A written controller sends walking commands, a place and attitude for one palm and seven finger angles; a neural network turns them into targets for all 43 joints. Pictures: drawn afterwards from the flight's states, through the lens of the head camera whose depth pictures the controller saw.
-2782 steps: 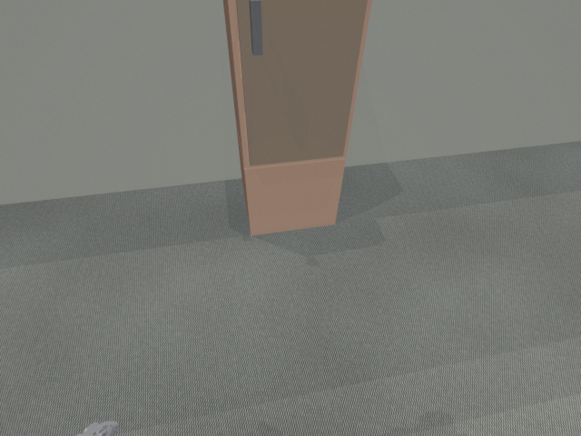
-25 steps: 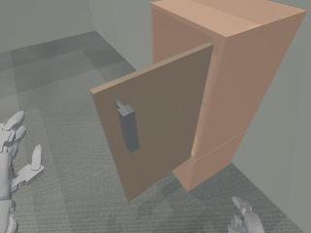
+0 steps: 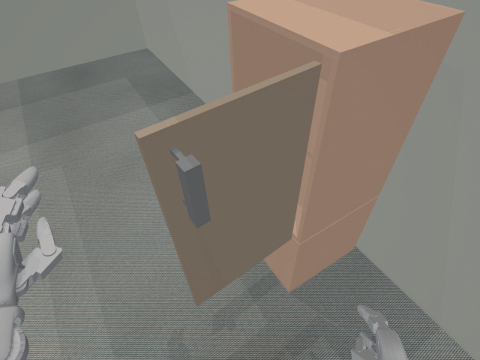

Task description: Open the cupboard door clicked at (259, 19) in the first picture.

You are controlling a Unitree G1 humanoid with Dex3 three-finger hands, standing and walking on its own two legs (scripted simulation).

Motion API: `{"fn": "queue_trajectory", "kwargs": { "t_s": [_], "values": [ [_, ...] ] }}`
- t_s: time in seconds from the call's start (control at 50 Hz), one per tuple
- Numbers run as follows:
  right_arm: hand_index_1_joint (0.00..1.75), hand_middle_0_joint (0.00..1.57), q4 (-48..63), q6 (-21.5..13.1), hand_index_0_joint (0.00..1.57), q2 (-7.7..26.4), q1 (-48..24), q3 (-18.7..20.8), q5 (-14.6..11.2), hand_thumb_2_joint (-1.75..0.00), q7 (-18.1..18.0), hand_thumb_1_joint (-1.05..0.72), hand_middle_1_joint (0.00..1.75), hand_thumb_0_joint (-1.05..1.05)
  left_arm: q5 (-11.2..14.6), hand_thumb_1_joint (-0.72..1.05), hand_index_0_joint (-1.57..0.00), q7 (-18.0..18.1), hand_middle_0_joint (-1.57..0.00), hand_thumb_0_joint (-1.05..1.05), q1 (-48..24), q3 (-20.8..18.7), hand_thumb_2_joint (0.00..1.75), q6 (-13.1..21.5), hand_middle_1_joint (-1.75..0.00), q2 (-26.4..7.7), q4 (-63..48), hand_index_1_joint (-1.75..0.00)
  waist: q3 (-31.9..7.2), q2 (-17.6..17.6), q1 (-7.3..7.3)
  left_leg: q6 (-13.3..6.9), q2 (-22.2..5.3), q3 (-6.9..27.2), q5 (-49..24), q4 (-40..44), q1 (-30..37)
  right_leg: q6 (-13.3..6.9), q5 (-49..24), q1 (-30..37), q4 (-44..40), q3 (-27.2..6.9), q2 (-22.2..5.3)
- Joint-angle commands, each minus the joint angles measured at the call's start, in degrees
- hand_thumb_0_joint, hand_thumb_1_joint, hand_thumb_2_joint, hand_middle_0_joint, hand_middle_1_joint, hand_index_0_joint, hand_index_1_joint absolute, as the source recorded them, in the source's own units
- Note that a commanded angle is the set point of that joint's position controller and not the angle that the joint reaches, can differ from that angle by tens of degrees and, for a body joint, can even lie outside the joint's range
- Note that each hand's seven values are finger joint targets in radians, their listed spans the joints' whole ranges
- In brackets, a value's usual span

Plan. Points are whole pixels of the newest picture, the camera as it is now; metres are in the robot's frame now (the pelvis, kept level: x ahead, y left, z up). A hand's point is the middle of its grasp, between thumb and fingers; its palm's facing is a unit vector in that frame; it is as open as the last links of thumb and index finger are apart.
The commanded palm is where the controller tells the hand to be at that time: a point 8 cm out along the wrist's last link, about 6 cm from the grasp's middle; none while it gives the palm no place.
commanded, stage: step back with the hand held close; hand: left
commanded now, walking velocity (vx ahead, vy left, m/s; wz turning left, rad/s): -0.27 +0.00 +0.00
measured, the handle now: (188, 186) +0.34 +0.13 +0.14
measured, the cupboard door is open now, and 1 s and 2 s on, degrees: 95 95 95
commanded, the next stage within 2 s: stop stepping back and stand still in 0.98 s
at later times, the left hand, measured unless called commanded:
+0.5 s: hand (17, 292) +0.14 +0.28 +0.15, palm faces +0.37 -0.77 -0.52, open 7.4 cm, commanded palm +0.08 +0.33 +0.17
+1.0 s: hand out of the picture +0.05 +0.28 +0.17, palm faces +0.40 -0.80 -0.44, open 7.4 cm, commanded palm -0.01 +0.32 +0.17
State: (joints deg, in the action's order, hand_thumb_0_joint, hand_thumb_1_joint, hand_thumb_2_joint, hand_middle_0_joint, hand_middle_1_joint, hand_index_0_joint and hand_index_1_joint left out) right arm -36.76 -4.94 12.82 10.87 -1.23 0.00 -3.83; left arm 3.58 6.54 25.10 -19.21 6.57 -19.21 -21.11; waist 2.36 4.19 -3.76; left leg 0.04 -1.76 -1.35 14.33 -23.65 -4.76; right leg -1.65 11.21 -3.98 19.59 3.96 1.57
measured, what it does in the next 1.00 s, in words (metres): walks backwards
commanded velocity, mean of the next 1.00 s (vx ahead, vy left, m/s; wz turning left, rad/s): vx -0.31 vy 0.00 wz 0.01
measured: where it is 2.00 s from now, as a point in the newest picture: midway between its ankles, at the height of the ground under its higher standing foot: outside the picture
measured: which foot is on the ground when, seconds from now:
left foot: down 0.00-1.00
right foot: down 0.00-0.76, up 0.78-1.00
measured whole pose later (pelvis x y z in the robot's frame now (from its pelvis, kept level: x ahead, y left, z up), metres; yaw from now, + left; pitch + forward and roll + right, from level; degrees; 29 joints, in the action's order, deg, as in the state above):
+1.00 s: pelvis -0.16 +0.03 -0.01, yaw -2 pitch +3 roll -3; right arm -36.0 -8.4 8.4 12.7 -0.5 0.6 -2.8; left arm 2.9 9.9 31.9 -26.2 12.5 -24.6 -34.0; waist 1.0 -0.3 -0.3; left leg -1.2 -3.5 -0.5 4.3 -25.8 -24.3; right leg 1.5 28.4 -18.1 47.9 0.3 2.1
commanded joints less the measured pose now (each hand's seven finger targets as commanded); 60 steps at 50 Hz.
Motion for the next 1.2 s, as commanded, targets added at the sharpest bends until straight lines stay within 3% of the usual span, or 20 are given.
{"fn": "queue_trajectory", "kwargs": {
  "t_s": [0.0, 0.24, 0.42, 0.54, 0.6, 0.62, 0.68, 0.7, 0.74, 0.76, 0.78, 0.84, 0.88, 0.98, 1.04, 1.06, 1.1, 1.12, 1.16, 1.18],
  "values": [
    [0.30, 0.20, 10.5, -0.8, 0.20, 6.2, -6.5, 3.0, -0.1, -0.90, 0.0, -0.90, 0.30, 0.00, -0.4, 0.90, -0.20, 0.3, -0.20, 0.00, 0.6, -8.0, 0.90, 5.3, -0.30, -11.1, -10.5, -0.30, -1.9, -6.6, 2.46, -2.1, -0.2, 2.2, -8.2, -1.3, -2.2, 0.3, -8.5, -8.6, -6.5, -9.3, -7.2],
    [0.30, 0.20, 13.7, 1.2, 0.20, 6.8, -6.3, 4.6, -0.7, -0.90, -1.4, -0.90, 0.30, 0.00, -0.7, 0.90, -0.20, 2.0, -0.20, 0.00, 6.1, -12.8, 0.90, 6.2, -0.30, -16.0, -20.3, -0.30, -12.8, -2.1, 2.39, -1.9, -3.9, 3.9, -19.4, -0.5, -7.0, 1.6, -18.7, -3.9, 6.1, -6.2, -5.9],
    [0.30, 0.20, 14.8, -0.5, 0.20, 7.8, -4.4, 4.7, -0.4, -0.90, -1.1, -0.90, 0.30, 0.00, -2.0, 0.90, -0.20, 2.9, -0.20, 0.00, 8.0, -13.1, 0.90, 7.7, -0.30, -13.5, -21.5, -0.30, -7.9, 5.8, 2.72, -5.1, -9.3, 8.5, 3.1, 7.1, -28.1, 2.4, -5.0, 1.6, 19.5, -4.6, -2.8],
    [0.30, 0.20, 14.3, -1.6, 0.20, 7.9, -3.0, 4.9, -0.4, -0.90, -1.1, -0.90, 0.30, 0.00, -3.0, 0.90, -0.20, 2.8, -0.20, 0.00, 2.9, -13.0, 0.90, 8.8, -0.30, -13.6, -18.9, -0.30, -3.5, -3.3, 3.84, -4.9, -5.5, 6.6, 20.0, 0.3, -32.8, 1.1, 0.6, -4.1, 12.5, -11.1, -6.0],
    [0.30, 0.20, 12.2, -1.6, 0.20, 6.4, -1.6, 4.9, -0.5, -0.90, -0.6, -0.90, 0.30, 0.00, -2.4, 0.90, -0.20, 3.4, -0.20, 0.00, 1.0, -11.4, 0.90, 9.0, -0.30, -13.9, -19.5, -0.30, -4.7, -14.5, 4.34, -1.1, 1.5, 2.3, 13.1, -22.7, -13.1, -4.4, 19.7, -27.5, -4.7, -21.2, -16.3],
    [0.30, 0.20, 11.4, -1.5, 0.20, 5.8, -2.1, 4.4, -0.3, -0.90, -0.5, -0.90, 0.30, 0.00, -2.3, 0.90, -0.20, 3.6, -0.20, 0.00, 0.1, -10.8, 0.90, 9.0, -0.30, -13.8, -20.4, -0.30, -5.6, -16.2, 4.33, -0.7, 1.6, 2.3, 11.4, -28.4, -8.8, -5.5, 20.3, -31.3, -6.3, -20.3, -18.6],
    [0.30, 0.20, 11.9, -1.6, 0.20, 5.4, -3.0, 3.5, -0.1, -0.90, -0.8, -0.90, 0.30, 0.00, -2.3, 0.90, -0.20, 4.1, -0.20, 0.00, 0.6, -12.2, 0.90, 8.9, -0.30, -15.0, -22.0, -0.30, -7.1, -12.2, 4.49, -1.2, 0.6, 2.4, 8.8, -18.7, -7.4, -3.3, 11.4, -27.9, -0.4, -13.6, -15.8],
    [0.30, 0.20, 12.2, -1.7, 0.20, 6.3, -3.3, 3.6, 0.0, -0.90, -1.2, -0.90, 0.30, 0.00, -2.0, 0.90, -0.20, 4.1, -0.20, 0.00, 0.7, -12.7, 0.90, 9.0, -0.30, -15.4, -23.4, -0.30, -6.0, -6.7, 4.59, -1.5, -0.4, 3.9, 8.8, -8.6, -9.1, -1.6, 11.7, -25.9, 4.3, -11.1, -12.6],
    [0.30, 0.20, 13.4, -2.6, 0.20, 8.5, -5.0, 4.2, 0.5, -0.90, -2.1, -0.90, 0.30, 0.00, -2.5, 0.90, -0.20, 4.5, -0.20, 0.00, 0.9, -14.5, 0.90, 10.4, -0.30, -16.2, -26.5, -0.30, -3.9, 17.6, 3.69, -7.0, -14.5, 22.9, 16.0, 11.9, -27.0, 3.0, 11.2, -14.8, 29.2, -3.5, -1.3],
    [0.30, 0.20, 12.5, -3.7, 0.20, 6.0, -3.5, 4.1, 1.1, -0.90, -1.9, -0.90, 0.30, 0.00, -2.8, 0.90, -0.20, 4.7, -0.20, 0.00, 1.4, -15.7, 0.90, 11.1, -0.30, -16.5, -26.0, -0.30, -6.2, 18.2, 4.17, -10.0, -18.8, 26.2, 15.5, 15.7, -29.8, 2.6, 15.5, -13.3, 43.7, -5.9, 0.4],
    [0.30, 0.20, 11.6, -4.4, 0.20, 5.7, -2.9, 4.4, 1.2, -0.90, -1.3, -0.90, 0.30, 0.00, -3.1, 0.90, -0.20, 4.6, -0.20, 0.00, 1.2, -15.5, 0.90, 11.4, -0.30, -16.2, -25.2, -0.30, -6.4, 13.1, 4.44, -10.7, -19.6, 25.1, 17.4, 16.4, -31.0, 2.4, 15.9, -13.2, 51.3, -8.4, 0.4],
    [0.30, 0.20, 10.6, -5.8, 0.20, 6.0, -3.0, 5.4, 0.6, -0.90, -0.5, -0.90, 0.30, 0.00, -1.7, 0.90, -0.20, 4.5, -0.20, 0.00, 4.2, -14.4, 0.90, 10.7, -0.30, -14.6, -25.1, -0.30, -8.7, 4.2, 3.63, -9.6, -15.2, 16.0, -9.4, 5.8, -14.0, 3.0, 16.4, -21.5, 43.0, -6.9, -0.5],
    [0.30, 0.20, 9.1, -6.2, 0.20, 5.9, -1.7, 5.5, 0.2, -0.90, 0.3, -0.90, 0.30, 0.00, -1.3, 0.90, -0.20, 4.2, -0.20, 0.00, 7.8, -11.8, 0.90, 9.5, -0.30, -12.0, -23.6, -0.30, -10.8, 5.3, 3.95, -8.4, -13.7, 13.9, -18.7, 5.2, -5.9, 3.4, 17.6, -22.1, 35.0, -4.2, 0.1],
    [0.30, 0.20, 8.0, -6.4, 0.20, 6.6, -2.7, 4.7, 0.6, -0.90, 0.8, -0.90, 0.30, 0.00, -0.2, 0.90, -0.20, 3.5, -0.20, 0.00, 4.6, -9.6, 0.90, 8.2, -0.30, -12.0, -22.8, -0.30, -11.2, 11.4, 4.20, -5.8, -11.7, 10.9, -11.3, 10.4, -5.8, 2.6, 17.5, -12.6, 17.0, -0.9, 1.8],
    [0.30, 0.20, 9.1, -5.4, 0.20, 6.4, -4.2, 4.4, 0.4, -0.90, 0.8, -0.90, 0.30, 0.00, 0.3, 0.90, -0.20, 2.9, -0.20, 0.00, 6.2, -12.7, 0.90, 8.9, -0.30, -16.2, -24.5, -0.30, -13.6, 9.3, 2.84, -2.9, -8.3, 7.8, -10.7, 8.2, -5.8, 1.3, 4.9, -5.5, 1.3, -0.1, 1.3],
    [0.30, 0.20, 9.7, -4.7, 0.20, 5.7, -5.1, 4.2, 0.2, -0.90, 0.8, -0.90, 0.30, 0.00, 0.9, 0.90, -0.20, 2.4, -0.20, 0.00, 6.5, -13.4, 0.90, 9.5, -0.30, -17.2, -25.5, -0.30, -13.4, 5.0, 2.79, -1.6, -6.3, 5.6, -10.5, 4.6, -4.9, 0.5, 0.5, -6.1, -3.4, -2.0, -1.3],
    [0.30, 0.20, 10.7, -3.1, 0.20, 4.3, -5.9, 3.6, -0.5, -0.90, 0.5, -0.90, 0.30, 0.00, 1.4, 0.90, -0.20, 2.5, -0.20, 0.00, 9.4, -17.1, 0.90, 10.0, -0.30, -21.5, -23.8, -0.30, -11.9, -13.0, 2.76, 1.9, 1.8, -1.3, 3.0, -17.1, -8.2, -4.2, -5.9, -15.0, -7.6, -15.0, -16.6],
    [0.30, 0.20, 10.4, -3.1, 0.20, 4.2, -5.9, 3.3, -0.4, -0.90, 0.3, -0.90, 0.30, 0.00, 1.5, 0.90, -0.20, 2.8, -0.20, 0.00, 9.2, -18.5, 0.90, 9.9, -0.30, -21.6, -22.9, -0.30, -10.8, -13.2, 2.11, 1.5, 2.6, 0.9, 8.3, -27.7, -16.3, -6.2, -13.0, -14.6, -6.0, -16.8, -20.9],
    [0.30, 0.20, 10.7, -2.8, 0.20, 3.9, -4.8, 3.3, -1.7, -0.90, -0.2, -0.90, 0.30, 0.00, 0.7, 0.90, -0.20, 2.9, -0.20, 0.00, 11.6, -18.6, 0.90, 8.8, -0.30, -20.1, -22.1, -0.30, -15.6, -16.0, 2.98, 0.7, 2.2, 2.3, 8.3, -31.5, -25.4, -3.7, -41.9, -0.1, 4.9, -10.2, -17.9],
    [0.30, 0.20, 11.5, -2.4, 0.20, 3.0, -5.6, 2.7, -1.4, -0.90, -0.5, -0.90, 0.30, 0.00, 0.5, 0.90, -0.20, 2.7, -0.20, 0.00, 13.4, -17.3, 0.90, 7.9, -0.30, -17.7, -20.1, -0.30, -14.7, -14.5, 3.48, 0.6, 1.4, 1.4, 6.0, -27.0, -26.5, -4.0, -42.9, 2.6, 6.6, -10.1, -17.0]
  ]
}}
